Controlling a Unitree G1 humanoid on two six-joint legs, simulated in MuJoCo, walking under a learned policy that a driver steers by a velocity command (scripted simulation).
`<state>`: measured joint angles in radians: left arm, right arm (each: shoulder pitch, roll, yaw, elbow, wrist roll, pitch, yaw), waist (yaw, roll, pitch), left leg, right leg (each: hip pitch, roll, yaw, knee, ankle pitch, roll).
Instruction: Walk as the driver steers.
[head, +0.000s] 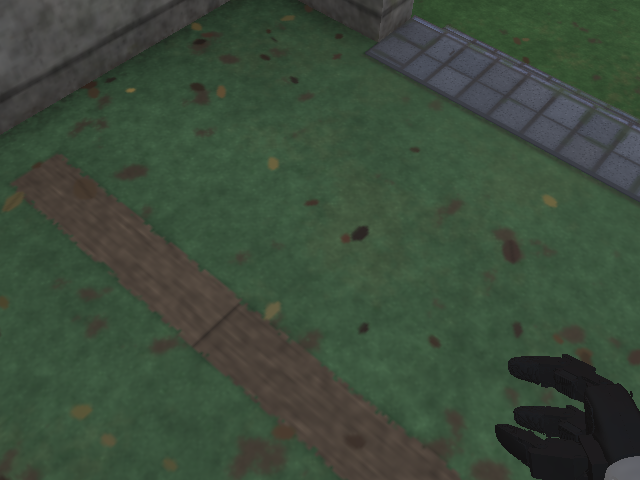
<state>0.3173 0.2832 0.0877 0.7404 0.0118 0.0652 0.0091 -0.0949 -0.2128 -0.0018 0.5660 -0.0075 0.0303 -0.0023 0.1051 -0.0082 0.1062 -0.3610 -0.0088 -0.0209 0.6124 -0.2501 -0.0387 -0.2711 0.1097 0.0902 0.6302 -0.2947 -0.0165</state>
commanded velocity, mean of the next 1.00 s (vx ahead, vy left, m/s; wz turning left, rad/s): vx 0.00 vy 0.00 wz -0.58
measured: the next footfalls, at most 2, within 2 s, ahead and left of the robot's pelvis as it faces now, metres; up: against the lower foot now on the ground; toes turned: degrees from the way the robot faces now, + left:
right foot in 0.32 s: +0.07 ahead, -0.10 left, -0.02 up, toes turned -17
left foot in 0.78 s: +0.31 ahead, +0.09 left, -0.08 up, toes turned -27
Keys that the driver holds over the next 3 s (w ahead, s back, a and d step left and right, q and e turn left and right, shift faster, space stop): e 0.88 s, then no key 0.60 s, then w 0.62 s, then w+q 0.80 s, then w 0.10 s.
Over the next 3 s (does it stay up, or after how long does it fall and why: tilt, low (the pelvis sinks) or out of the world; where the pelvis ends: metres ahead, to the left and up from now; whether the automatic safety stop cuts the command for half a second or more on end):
stays up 0.64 -0.46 -0.08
